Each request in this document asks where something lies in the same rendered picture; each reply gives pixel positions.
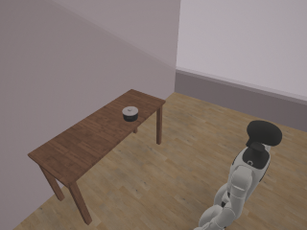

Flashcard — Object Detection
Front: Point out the pot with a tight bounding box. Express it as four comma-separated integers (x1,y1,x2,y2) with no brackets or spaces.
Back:
123,113,138,122

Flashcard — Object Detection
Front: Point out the left robot upper arm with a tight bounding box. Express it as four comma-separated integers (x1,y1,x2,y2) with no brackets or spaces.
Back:
223,166,252,220

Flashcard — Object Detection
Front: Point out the lid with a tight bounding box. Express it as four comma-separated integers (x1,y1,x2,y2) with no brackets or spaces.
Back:
122,106,138,116

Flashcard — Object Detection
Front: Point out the right robot upper arm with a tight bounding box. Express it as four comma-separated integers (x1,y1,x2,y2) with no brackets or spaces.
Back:
262,144,271,151

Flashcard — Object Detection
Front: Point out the table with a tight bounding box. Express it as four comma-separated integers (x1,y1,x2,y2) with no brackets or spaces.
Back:
28,89,166,225

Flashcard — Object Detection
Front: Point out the robot right thigh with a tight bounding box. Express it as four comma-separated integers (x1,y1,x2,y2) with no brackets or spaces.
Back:
214,183,227,207

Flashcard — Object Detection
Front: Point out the humanoid robot torso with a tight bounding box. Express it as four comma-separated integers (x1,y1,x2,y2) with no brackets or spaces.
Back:
221,147,271,207

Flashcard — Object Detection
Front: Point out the robot left forearm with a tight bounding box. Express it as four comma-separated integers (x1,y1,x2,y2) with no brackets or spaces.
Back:
201,208,235,230

